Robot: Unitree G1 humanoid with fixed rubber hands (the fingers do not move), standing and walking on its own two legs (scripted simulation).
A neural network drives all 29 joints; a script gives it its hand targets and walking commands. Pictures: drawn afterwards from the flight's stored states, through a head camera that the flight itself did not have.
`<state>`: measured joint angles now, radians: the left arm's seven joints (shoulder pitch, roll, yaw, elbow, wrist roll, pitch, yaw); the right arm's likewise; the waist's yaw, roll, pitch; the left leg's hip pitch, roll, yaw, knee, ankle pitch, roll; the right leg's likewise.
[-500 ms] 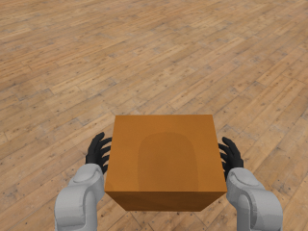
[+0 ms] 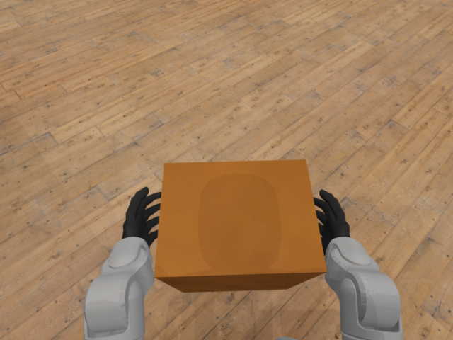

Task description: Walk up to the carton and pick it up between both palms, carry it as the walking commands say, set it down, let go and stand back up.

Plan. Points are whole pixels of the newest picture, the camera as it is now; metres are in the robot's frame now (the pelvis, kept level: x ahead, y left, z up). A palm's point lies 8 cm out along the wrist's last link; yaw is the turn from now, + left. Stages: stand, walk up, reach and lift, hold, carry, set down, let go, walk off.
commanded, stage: carry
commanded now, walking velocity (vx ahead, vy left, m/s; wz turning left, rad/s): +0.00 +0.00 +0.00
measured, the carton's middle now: (235, 236) +0.29 +0.02 -0.01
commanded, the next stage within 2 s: none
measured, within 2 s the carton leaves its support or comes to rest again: neither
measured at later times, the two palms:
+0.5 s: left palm (176, 84) +0.65 +0.17 +0.03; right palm (300, 111) +0.60 -0.13 +0.01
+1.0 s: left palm (183, 1) +1.02 +0.20 +0.05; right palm (280, 6) +1.04 -0.11 +0.05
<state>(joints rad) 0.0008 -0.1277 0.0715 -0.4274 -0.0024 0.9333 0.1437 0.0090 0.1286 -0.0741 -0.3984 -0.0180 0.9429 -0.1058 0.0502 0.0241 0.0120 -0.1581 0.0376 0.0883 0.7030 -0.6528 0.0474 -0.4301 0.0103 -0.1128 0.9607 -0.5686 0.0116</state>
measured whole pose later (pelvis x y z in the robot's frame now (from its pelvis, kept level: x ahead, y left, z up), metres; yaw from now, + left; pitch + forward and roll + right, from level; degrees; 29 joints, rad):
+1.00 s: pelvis +0.77 +0.03 +0.00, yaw +1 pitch +3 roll +4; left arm 0.02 -0.13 0.11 -0.37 -0.02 0.82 0.11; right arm 0.03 0.13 -0.03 -0.36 -0.05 0.83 -0.11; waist 0.04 -0.07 0.05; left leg -0.53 -0.04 0.18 0.74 -0.22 0.08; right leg -0.17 0.05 -0.14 0.84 -0.60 -0.07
